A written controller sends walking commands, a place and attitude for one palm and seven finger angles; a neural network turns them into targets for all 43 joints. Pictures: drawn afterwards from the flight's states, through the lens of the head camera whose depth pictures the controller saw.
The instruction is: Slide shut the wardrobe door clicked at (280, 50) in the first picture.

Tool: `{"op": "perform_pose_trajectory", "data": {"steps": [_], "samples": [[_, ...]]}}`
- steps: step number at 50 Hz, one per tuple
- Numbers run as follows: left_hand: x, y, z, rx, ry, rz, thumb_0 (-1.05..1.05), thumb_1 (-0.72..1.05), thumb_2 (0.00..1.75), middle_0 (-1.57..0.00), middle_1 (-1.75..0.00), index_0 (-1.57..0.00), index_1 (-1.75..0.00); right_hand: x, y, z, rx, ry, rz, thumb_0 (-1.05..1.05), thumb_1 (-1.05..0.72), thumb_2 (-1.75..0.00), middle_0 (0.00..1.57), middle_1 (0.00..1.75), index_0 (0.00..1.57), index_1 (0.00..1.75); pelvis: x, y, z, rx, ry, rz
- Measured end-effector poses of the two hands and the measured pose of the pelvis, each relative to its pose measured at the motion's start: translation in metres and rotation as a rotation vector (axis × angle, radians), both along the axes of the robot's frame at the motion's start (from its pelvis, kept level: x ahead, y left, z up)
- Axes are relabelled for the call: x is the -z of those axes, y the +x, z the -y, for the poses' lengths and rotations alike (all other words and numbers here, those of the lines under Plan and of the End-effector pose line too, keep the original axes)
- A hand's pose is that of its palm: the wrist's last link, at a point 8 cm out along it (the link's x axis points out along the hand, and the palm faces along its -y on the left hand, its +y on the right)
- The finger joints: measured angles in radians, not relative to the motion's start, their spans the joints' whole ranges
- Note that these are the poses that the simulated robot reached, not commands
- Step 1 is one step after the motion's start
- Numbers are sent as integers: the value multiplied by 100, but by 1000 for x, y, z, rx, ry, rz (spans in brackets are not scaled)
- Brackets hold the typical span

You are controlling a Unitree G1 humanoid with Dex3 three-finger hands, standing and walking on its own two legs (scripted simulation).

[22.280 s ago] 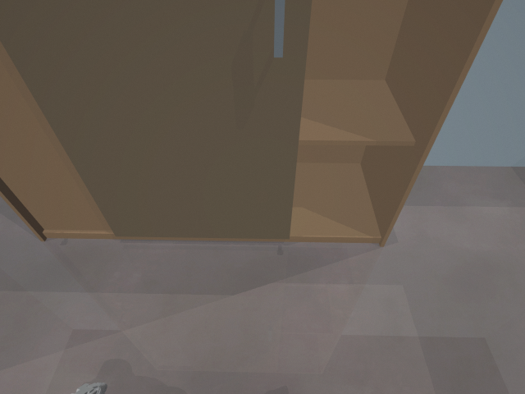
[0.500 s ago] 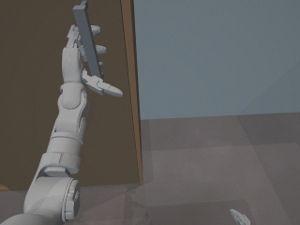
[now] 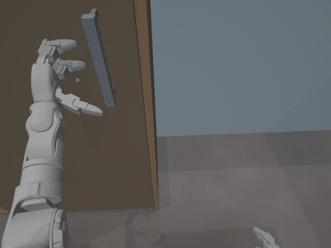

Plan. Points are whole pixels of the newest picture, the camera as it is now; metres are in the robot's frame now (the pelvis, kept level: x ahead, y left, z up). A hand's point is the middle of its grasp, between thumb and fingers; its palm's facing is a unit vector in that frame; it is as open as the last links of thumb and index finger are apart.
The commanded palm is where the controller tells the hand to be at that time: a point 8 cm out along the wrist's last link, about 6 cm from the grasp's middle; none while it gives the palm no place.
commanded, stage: slip the hand off the handle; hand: left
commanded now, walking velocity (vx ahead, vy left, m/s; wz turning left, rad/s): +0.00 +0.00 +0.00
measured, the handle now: (103, 62) +0.45 +0.17 +0.24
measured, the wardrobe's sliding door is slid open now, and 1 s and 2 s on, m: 0.00 0.00 0.00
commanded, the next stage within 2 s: draw the hand back to the body in 0.70 s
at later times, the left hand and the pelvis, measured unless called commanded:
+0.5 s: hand (61, 103) +0.32 +0.22 +0.23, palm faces +0.19 -0.98 -0.08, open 14.7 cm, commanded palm +0.28 +0.26 +0.23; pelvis +0.01 +0.00 +0.00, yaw +1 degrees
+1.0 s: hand (53, 128) +0.27 +0.22 +0.21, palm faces +0.12 -0.99 -0.06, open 14.7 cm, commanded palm +0.23 +0.26 +0.22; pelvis +0.00 +0.00 +0.00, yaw +3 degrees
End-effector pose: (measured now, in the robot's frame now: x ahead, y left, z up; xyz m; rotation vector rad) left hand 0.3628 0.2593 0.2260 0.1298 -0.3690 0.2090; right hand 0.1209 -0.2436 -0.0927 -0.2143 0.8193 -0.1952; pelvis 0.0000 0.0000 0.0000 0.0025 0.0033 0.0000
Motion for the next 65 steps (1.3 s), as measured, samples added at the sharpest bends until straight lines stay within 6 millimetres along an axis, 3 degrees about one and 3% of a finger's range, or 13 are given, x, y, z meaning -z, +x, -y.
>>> {"op": "perform_pose_trajectory", "data": {"steps": [4,10,16,26,33,42,50,57,65], "samples": [[-1,-6,-18,3,7,6,-2,-56,20,-34,-118,-25,-115,3,-6,3,-10,-18,-29,1,-91,-90,20,30,20,30,1,-1,-1,-13,-4,-6],[-2,-17,-13,73,-2,40,-2,-56,19,-28,-116,-25,-115,2,-1,2,-25,-23,-17,2,-91,-90,20,30,20,30,2,2,-5,-18,-5,-9],[7,-31,-6,73,-21,25,-2,-56,19,-27,-116,-25,-115,-5,21,-9,-50,1,61,2,-91,-90,20,30,20,30,2,5,-7,-11,-2,1],[2,-74,-9,37,3,51,-2,-56,19,-26,-115,-25,-115,-20,64,-32,-147,36,186,2,-91,-90,20,30,20,30,2,8,-4,-25,-4,31],[2,-102,-9,36,10,51,-2,-56,19,-26,-115,-25,-115,-28,81,-39,-198,37,233,2,-91,-90,20,30,20,30,3,7,0,-41,-5,49],[4,-123,-6,37,11,48,-2,-56,19,-26,-115,-25,-115,-28,81,-39,-219,33,244,2,-91,-90,20,30,20,30,3,4,4,-52,-6,67],[16,-115,-13,92,-72,-248,-2,-56,20,-26,-115,-25,-115,-28,80,-36,-184,49,258,2,-90,-90,20,30,20,30,1,2,5,-55,-2,85],[14,-135,-18,94,-113,-254,-2,-55,20,-26,-115,-25,-115,-42,92,-37,-197,61,341,2,-91,-90,20,30,20,30,1,2,5,-52,-1,95],[31,-158,-23,56,-107,-274,-2,-54,20,-25,-115,-25,-114,-51,94,-37,-219,43,378,2,-90,-90,20,30,20,30,3,-1,6,-55,-5,107]]}}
